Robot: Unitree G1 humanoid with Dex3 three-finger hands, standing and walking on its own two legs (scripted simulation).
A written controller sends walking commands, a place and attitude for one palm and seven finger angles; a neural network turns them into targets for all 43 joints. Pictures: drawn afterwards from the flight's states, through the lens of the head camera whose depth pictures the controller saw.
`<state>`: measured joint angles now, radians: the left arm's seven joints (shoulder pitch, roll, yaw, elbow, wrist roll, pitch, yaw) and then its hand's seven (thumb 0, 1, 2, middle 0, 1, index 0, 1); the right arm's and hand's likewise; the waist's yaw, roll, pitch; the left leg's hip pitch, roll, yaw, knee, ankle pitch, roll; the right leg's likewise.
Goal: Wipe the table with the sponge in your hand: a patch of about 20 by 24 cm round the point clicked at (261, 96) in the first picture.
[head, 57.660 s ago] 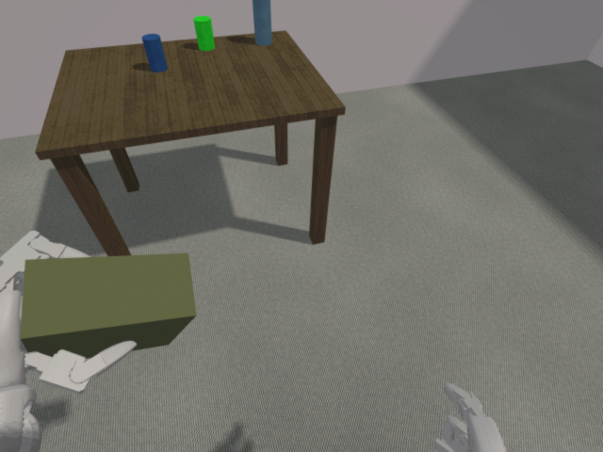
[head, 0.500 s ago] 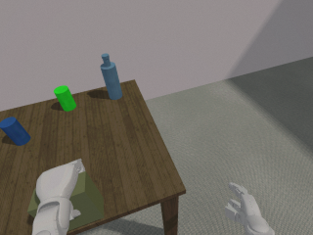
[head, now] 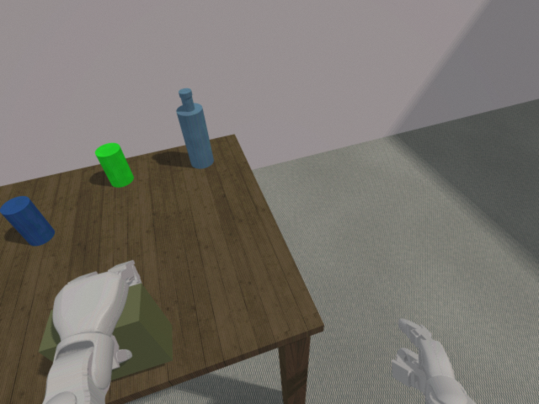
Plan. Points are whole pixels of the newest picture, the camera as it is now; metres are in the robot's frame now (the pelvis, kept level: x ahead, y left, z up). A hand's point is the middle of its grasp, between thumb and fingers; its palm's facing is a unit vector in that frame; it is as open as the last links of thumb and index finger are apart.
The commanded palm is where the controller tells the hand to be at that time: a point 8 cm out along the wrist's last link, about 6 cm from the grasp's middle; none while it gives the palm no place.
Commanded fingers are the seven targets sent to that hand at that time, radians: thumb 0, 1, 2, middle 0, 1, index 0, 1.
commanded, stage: move the sponge above the wiping area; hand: left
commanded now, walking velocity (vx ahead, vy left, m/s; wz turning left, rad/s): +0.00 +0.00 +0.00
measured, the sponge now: (121, 343) +0.20 +0.28 -0.03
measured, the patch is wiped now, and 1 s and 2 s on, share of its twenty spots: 0.00 0.00 0.00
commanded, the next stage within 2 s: lower the sponge onto the table in 0.86 s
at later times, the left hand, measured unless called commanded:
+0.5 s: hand (112, 317) +0.21 +0.27 +0.04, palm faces +0.04 -0.11 -0.99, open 10.5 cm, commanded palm +0.17 +0.26 +0.10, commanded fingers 0.00 0.10 1.30 -1.20 -1.60 -1.20 -1.60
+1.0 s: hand (111, 321) +0.20 +0.28 +0.03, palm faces -0.04 -0.14 -0.99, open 10.5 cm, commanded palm +0.17 +0.26 +0.10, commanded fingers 0.00 0.10 1.30 -1.20 -1.60 -1.20 -1.60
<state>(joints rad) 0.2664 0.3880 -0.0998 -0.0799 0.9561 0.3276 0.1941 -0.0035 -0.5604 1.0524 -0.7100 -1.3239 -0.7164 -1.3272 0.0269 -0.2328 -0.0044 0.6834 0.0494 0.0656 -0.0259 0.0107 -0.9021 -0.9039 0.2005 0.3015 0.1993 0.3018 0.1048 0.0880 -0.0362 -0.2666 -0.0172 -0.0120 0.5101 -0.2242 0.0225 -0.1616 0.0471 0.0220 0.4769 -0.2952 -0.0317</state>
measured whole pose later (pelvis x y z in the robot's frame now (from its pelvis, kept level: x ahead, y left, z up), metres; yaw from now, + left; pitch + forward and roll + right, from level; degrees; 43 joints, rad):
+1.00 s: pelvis +0.00 -0.01 +0.00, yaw +1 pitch -1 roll +0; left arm 0.21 0.39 -0.09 0.01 0.91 0.40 0.14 0.00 -0.56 1.05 -0.71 -1.33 -0.71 -1.33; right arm 0.02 -0.25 0.00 0.69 0.07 0.07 -0.04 0.01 -0.90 -0.90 0.20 0.30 0.20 0.30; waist 0.09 0.10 -0.03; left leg -0.26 -0.02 -0.03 0.50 -0.22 0.01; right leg -0.15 0.05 0.00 0.47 -0.30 -0.04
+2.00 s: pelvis -0.01 -0.01 +0.00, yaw +1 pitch -1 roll -1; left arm 0.18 0.34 -0.16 0.09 0.98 0.37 0.21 -0.01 -0.56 1.06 -0.70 -1.33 -0.70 -1.34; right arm 0.03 -0.25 0.00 0.69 0.07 0.09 -0.03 0.01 -0.90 -0.90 0.20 0.30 0.20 0.30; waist 0.10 0.09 -0.05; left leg -0.31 -0.02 -0.03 0.54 -0.22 0.01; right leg -0.20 0.05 0.00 0.52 -0.31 -0.04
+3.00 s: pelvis +0.00 -0.02 -0.01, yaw +1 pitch +4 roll +0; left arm 0.00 0.38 -0.08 0.31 0.98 0.32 0.19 -0.01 -0.60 1.08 -0.73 -1.32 -0.74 -1.32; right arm 0.08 -0.27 -0.02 0.70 0.08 0.09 -0.06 0.01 -0.90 -0.90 0.20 0.30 0.20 0.30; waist 0.08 0.09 -0.09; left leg -0.42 -0.01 -0.04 0.60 -0.25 0.00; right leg -0.31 0.06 -0.01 0.59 -0.34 -0.05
